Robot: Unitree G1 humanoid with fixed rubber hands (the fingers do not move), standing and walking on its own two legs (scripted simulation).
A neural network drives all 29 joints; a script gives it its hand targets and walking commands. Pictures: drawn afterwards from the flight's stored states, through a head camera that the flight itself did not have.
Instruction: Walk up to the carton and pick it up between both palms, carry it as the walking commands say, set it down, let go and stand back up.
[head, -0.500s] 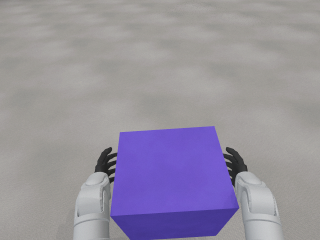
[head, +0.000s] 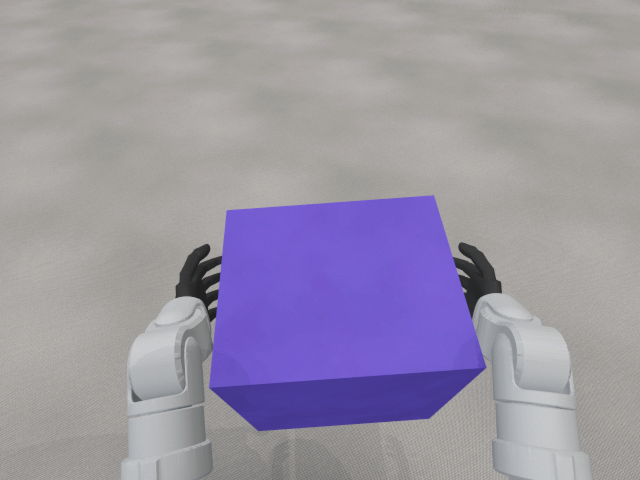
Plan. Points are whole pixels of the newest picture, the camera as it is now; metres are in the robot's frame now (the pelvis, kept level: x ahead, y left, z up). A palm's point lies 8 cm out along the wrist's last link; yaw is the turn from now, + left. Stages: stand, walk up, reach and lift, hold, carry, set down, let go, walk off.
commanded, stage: carry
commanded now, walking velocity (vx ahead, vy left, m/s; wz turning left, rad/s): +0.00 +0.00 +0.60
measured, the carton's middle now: (337, 324) +0.31 +0.00 +0.02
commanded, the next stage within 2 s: none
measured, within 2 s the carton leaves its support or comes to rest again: neither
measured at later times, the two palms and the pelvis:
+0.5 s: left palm (89, 387) +0.20 +0.26 +0.09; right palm (395, 298) +0.31 -0.06 +0.09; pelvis -0.05 +0.01 +0.00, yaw +19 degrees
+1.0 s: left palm out of the picture +0.07 +0.29 +0.11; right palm (329, 323) +0.27 +0.02 +0.10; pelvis -0.08 -0.02 +0.01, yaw +38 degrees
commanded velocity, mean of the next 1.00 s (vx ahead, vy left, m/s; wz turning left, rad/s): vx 0.00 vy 0.00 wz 0.60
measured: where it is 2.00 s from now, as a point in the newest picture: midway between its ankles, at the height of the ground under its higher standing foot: outside the picture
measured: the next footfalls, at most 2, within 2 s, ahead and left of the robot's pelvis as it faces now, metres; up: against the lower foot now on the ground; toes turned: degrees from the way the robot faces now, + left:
left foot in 0.48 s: -0.02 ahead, +0.13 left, +0.00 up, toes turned +25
right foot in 0.80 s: +0.03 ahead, -0.09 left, +0.00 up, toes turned +23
